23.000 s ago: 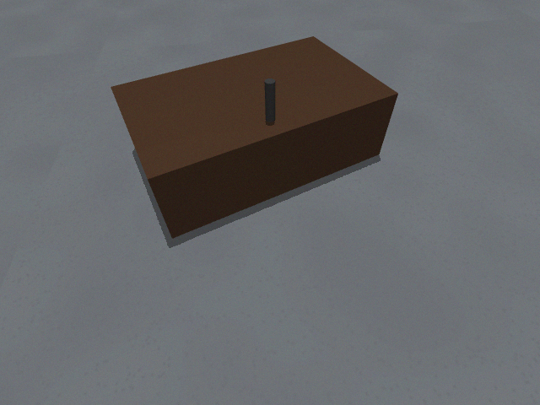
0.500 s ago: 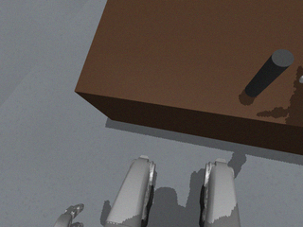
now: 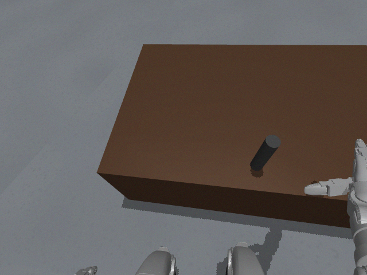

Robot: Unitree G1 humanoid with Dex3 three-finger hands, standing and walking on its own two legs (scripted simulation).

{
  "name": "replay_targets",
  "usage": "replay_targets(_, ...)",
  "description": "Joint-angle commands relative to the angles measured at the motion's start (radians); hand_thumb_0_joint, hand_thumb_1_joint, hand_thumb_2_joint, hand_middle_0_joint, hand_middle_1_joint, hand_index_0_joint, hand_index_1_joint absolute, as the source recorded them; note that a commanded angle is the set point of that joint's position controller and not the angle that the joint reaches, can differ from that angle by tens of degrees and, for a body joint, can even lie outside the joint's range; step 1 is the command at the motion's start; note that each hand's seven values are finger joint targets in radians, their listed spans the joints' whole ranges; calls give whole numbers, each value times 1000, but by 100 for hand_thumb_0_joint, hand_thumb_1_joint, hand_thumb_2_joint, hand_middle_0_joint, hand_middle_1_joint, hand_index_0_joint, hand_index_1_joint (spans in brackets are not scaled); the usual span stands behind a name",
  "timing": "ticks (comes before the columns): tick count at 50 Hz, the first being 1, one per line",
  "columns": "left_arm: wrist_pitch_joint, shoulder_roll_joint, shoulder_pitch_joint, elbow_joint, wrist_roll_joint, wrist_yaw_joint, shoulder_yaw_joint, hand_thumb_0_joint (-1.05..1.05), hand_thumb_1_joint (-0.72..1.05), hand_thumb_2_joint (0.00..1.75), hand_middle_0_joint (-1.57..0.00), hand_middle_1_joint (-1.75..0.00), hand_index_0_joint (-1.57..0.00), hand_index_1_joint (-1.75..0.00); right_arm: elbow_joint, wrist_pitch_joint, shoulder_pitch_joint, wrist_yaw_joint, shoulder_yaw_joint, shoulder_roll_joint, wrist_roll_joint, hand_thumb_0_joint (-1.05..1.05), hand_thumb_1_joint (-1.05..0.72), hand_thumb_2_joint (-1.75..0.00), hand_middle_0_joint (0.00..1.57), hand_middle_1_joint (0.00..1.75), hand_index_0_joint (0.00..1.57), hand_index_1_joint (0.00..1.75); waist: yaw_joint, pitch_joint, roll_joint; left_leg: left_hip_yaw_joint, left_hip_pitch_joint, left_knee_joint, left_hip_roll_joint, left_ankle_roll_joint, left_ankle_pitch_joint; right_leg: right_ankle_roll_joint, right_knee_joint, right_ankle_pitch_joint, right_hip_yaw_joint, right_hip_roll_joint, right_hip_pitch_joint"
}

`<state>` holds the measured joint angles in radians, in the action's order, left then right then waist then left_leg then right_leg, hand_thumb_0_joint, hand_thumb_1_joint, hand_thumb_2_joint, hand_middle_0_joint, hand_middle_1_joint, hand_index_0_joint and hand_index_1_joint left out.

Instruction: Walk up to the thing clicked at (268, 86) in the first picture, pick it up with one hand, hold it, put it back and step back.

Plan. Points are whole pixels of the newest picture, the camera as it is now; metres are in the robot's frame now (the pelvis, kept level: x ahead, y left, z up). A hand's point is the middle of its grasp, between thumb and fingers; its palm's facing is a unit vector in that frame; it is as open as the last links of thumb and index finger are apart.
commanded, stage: home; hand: right
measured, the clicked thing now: (263, 154) +0.48 -0.19 -0.22
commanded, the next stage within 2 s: none
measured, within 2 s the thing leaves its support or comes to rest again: neither
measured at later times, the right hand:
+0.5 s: hand (282, 260) +0.17 -0.15 -0.04, palm faces +0.17 +0.96 -0.23, open 17.6 cm
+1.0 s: hand out of the picture +0.14 -0.17 -0.07, palm faces +0.00 +0.94 -0.34, open 17.6 cm
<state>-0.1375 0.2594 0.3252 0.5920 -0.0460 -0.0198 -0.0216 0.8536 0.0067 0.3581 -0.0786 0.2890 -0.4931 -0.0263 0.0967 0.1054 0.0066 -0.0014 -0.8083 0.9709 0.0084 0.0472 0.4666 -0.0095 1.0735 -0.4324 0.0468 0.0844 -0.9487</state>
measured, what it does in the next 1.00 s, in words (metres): stands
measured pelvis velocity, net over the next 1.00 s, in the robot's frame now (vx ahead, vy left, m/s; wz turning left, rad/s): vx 0.01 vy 0.04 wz -0.05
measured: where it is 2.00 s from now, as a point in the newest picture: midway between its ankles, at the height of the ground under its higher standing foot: outside the picture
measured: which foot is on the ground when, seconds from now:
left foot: down 0.00-1.00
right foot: down 0.00-1.00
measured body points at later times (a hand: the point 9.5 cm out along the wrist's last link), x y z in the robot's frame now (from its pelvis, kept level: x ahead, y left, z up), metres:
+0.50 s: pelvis +0.02 +0.03 +0.03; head +0.03 +0.03 +0.48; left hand +0.20 +0.25 -0.05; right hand +0.16 -0.20 -0.02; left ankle +0.00 +0.17 -0.67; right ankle +0.04 -0.12 -0.67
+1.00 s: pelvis +0.01 +0.04 +0.04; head +0.01 +0.04 +0.49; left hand +0.15 +0.29 -0.07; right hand +0.14 -0.22 -0.04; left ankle +0.00 +0.17 -0.67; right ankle +0.04 -0.12 -0.67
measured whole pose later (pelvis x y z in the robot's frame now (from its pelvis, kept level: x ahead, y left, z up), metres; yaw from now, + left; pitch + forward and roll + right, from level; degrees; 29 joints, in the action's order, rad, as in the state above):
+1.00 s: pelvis +0.01 +0.04 +0.04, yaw -3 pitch +2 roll +0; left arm -0.01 0.26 0.22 0.71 0.08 -0.05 0.00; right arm 0.49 -0.05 -0.31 -0.04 -0.02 -0.26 -0.07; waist 0.02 0.03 0.01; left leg 0.00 -0.40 0.82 -0.04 0.02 0.45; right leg -0.05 0.80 -0.35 0.03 0.05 -0.48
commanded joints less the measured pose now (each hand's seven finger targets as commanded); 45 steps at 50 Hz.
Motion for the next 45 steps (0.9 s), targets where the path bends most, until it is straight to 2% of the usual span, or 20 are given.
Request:
replay_targets(1, 51, 148, 21, -104, -11, -50, 56, 0, 90, 90, -20, -30, -20, -30, -408, 54, 81, -61, 21, -202, 33, 0, 56, -5, 5, 5, 5, 5, -52, 350, 227, -73, 135, -159, 32, -73, -220, -9, -274, 230, 20, -12, 539)
replay_targets(4, 69, 132, -5, -116, -9, -76, 52, 0, 90, 90, -20, -29, -20, -30, -447, 48, -57, -84, 5, -149, 40, 0, 55, -6, 5, 5, 5, 5, -61, 289, 210, -67, 191, -195, 25, -73, -240, -8, -309, 240, 4, -22, 544)
replay_targets(9, 106, 101, -62, -136, -3, -92, 50, 0, 90, 90, -20, -30, -20, -30, -507, 34, -256, -78, -135, 65, 57, 0, 61, -2, 5, 4, 5, 4, -58, 168, 169, -73, 217, -235, 23, -69, -209, -16, -370, 194, 8, -17, 561)
replay_targets(11, 118, 102, -86, -144, -5, -95, 56, 0, 90, 90, -20, -30, -20, -30, -571, 23, -276, -78, -157, 72, 62, 0, 61, -2, 5, 4, 5, 4, -57, 129, 127, -74, 237, -255, 23, -67, -211, -9, -372, 196, -13, -22, 550)
replay_targets(12, 126, 88, -97, -157, -3, -95, 52, 0, 90, 90, -20, -30, -20, -30, -555, 14, -383, -73, -209, 138, 62, 0, 60, -3, 5, 5, 5, 5, -63, 117, 99, -76, 263, -266, 22, -63, -227, -3, -364, 215, -33, -30, 549)
replay_targets(15, 143, 76, -114, -162, -5, -96, 56, 0, 90, 90, -20, -30, -20, -30, -644, -11, -526, -69, -256, 188, 69, 0, 60, -3, 5, 5, 5, 5, -70, 98, 14, -80, 301, -282, 25, -53, -243, 8, -359, 241, -53, -41, 531)
replay_targets(16, 149, 74, -134, -181, -5, -98, 54, 0, 90, 90, -20, -30, -20, -30, -687, -17, -580, -70, -241, 169, 66, 0, 56, -5, 5, 5, 5, 5, -80, 104, 5, -80, 314, -284, 24, -49, -251, 9, -355, 252, -56, -43, 535)
replay_targets(17, 151, 70, -138, -169, -5, -100, 52, 0, 90, 90, -20, -30, -20, -30, -721, -25, -589, -67, -273, 192, 67, 0, 59, -3, 5, 5, 5, 5, -71, 91, 2, -73, 316, -292, 20, -45, -236, 12, -355, 231, -62, -49, 524)
replay_targets(18, 158, 78, -151, -196, -8, -106, 56, 0, 90, 90, -20, -30, -20, -30, -786, -29, -599, -74, -227, 141, 65, 0, 57, -4, 5, 5, 5, 5, -77, 99, -21, -74, 319, -293, 22, -41, -242, 13, -356, 238, -64, -48, 534)
replay_targets(19, 159, 66, -146, -176, -5, -108, 49, 0, 90, 90, -20, -30, -20, -30, -770, -38, -632, -70, -264, 183, 63, 0, 57, -4, 5, 5, 5, 5, -69, 88, -18, -68, 313, -295, 19, -40, -224, 14, -353, 218, -67, -52, 528)
replay_targets(21, 170, 71, -162, -207, -5, -119, 53, 0, 90, 90, -20, -30, -20, -30, -862, -44, -625, -76, -216, 136, 62, 0, 57, -4, 5, 5, 5, 5, -70, 99, -23, -60, 320, -294, 12, -34, -250, 17, -341, 232, -72, -57, 535)
replay_targets(22, 171, 59, -154, -186, -1, -122, 47, 0, 90, 90, -20, -30, -20, -30, -848, -52, -641, -72, -246, 171, 62, 0, 57, -4, 5, 5, 5, 5, -60, 84, -23, -53, 313, -296, 9, -31, -252, 19, -331, 229, -74, -59, 530)
replay_targets(23, 178, 63, -162, -212, 0, -129, 48, 0, 90, 90, -20, -30, -20, -30, -899, -53, -627, -75, -214, 141, 61, 0, 57, -4, 5, 5, 5, 5, -60, 98, -11, -44, 320, -295, 2, -25, -286, 21, -321, 244, -80, -64, 535)
replay_targets(28, 199, 53, -149, -210, 15, -149, 44, 0, 90, 90, -20, -30, -20, -30, -892, -73, -641, -75, -234, 182, 53, 0, 59, -3, 5, 5, 5, 5, -49, 59, 7, -20, 288, -308, -10, -27, -211, 20, -317, 171, -85, -75, 518)
replay_targets(35, 232, 48, -149, -217, 23, -143, 42, 0, 90, 90, -20, -30, -20, -30, -869, -106, -761, -73, -275, 239, 49, 0, 60, -2, 5, 4, 5, 4, -88, 69, -26, -32, 304, -295, -11, -24, -254, 18, -300, 215, -86, -79, 507)
replay_targets(37, 234, 57, -159, -225, 22, -137, 45, 0, 90, 90, -20, -30, -20, -30, -859, -114, -767, -75, -262, 231, 48, 0, 60, -2, 5, 4, 5, 4, -93, 47, -20, -41, 286, -294, -4, -30, -216, 16, -311, 193, -82, -77, 489)
replay_targets(38, 233, 59, -165, -235, 19, -137, 45, 0, 90, 90, -20, -30, -20, -30, -877, -111, -753, -80, -214, 174, 45, 0, 60, -2, 5, 4, 5, 4, -100, 45, -31, -43, 285, -299, -6, -29, -203, 15, -313, 185, -83, -77, 479)
replay_targets(43, 237, 63, -164, -238, 20, -136, 51, 0, 90, 90, -20, -30, -20, -30, -894, -104, -733, -74, -225, 185, 47, 0, 59, -3, 5, 5, 5, 5, -99, 41, -26, -28, 282, -302, -12, -28, -182, 15, -302, 164, -92, -81, 468)
replay_targets(44, 195, 151, -182, -46, 158, -83, 82, 0, 90, 90, -20, -31, -20, -31, -543, -48, -643, -17, -186, -5, -67, 0, 61, -2, 4, 4, 4, 4, -101, -4, -41, 84, 392, -373, -87, -56, -146, 22, -316, 212, -38, -43, 532)
replay_targets(45, 177, 172, -155, -30, 160, -58, 104, 0, 90, 90, -20, -30, -20, -30, -512, -27, -658, 6, -170, -11, -76, 0, 61, -2, 4, 4, 4, 4, -95, -3, -24, 113, 424, -386, -113, -78, -130, 22, -325, 198, -39, -50, 516)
